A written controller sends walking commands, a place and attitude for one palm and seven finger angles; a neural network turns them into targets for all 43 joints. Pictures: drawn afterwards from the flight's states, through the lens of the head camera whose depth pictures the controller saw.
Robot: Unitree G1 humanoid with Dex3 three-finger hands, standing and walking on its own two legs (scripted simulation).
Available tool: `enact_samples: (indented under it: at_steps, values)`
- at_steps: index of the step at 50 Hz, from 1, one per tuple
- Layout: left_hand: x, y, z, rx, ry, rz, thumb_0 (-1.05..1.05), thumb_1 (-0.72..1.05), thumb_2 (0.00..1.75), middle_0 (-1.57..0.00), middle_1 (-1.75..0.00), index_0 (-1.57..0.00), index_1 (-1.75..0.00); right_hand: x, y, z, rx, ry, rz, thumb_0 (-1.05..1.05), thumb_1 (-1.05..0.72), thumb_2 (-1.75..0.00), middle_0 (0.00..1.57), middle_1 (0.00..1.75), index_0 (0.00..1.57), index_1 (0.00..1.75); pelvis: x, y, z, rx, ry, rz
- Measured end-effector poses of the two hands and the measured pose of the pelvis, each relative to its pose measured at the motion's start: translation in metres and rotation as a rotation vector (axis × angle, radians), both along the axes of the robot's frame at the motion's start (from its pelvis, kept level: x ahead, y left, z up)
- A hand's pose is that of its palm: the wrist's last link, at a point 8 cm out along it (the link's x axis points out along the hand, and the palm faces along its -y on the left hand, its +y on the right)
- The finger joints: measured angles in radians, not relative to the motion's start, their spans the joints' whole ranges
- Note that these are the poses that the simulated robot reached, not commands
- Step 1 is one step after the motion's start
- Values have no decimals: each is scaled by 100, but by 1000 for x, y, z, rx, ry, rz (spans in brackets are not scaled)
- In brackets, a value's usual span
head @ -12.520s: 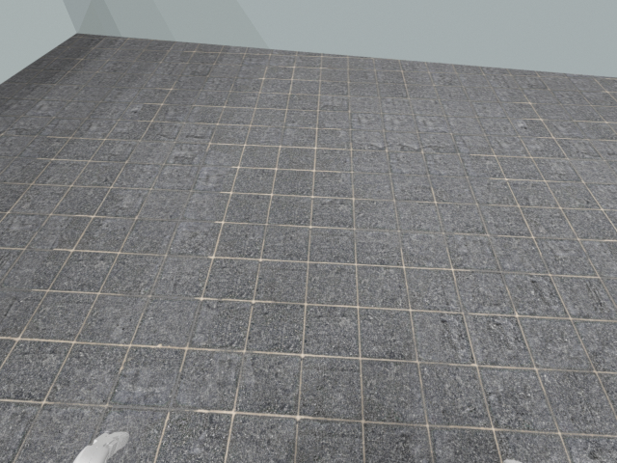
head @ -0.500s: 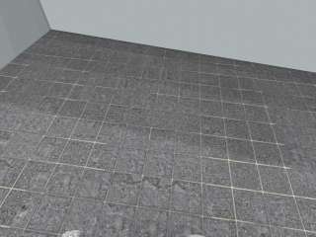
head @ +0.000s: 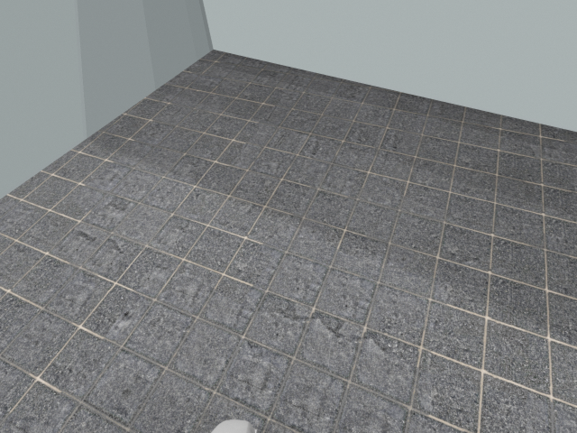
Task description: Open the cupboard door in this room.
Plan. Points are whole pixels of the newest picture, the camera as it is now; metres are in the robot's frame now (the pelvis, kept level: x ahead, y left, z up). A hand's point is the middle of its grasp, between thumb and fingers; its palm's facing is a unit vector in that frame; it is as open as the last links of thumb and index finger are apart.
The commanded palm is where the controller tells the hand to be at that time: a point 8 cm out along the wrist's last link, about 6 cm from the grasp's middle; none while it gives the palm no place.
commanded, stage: turn or walk to find it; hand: left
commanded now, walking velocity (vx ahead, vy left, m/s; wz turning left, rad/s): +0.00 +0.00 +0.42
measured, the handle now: out of the picture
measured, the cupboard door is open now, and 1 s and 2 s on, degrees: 0 0 0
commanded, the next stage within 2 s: none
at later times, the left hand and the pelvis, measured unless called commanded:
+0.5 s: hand out of the picture +0.00 +0.28 -0.17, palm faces +0.22 -0.94 -0.27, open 7.4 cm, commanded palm none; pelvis -0.03 +0.05 +0.00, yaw +11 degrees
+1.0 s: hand out of the picture -0.07 +0.18 -0.15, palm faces +0.43 -0.86 -0.27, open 7.3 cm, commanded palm none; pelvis -0.06 -0.02 +0.00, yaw +25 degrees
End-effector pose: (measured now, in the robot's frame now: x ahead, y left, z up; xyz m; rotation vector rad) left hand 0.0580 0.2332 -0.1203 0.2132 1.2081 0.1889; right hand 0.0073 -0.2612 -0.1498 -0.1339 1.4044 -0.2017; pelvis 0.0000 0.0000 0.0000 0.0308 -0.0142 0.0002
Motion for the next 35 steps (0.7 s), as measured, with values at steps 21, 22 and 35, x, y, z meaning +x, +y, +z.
enact_samples:
  at_steps: [21,22,35]
  values:
    - [-90,94,-18,-16,85,213,1,91,90,-20,-30,-20,-29,102,99,32,-25,-251,297,0,-90,-90,20,30,21,30,-29,58,1,-45,0,153]
    - [-86,94,-16,-12,68,213,1,91,90,-20,-30,-20,-29,98,99,30,-18,-242,297,0,-90,-90,20,30,21,30,-30,57,1,-42,0,161]
    - [-47,44,4,45,-115,196,0,91,90,-20,-30,-20,-29,28,44,-15,49,-59,269,0,-90,-90,20,30,21,30,-46,11,-12,-12,10,267]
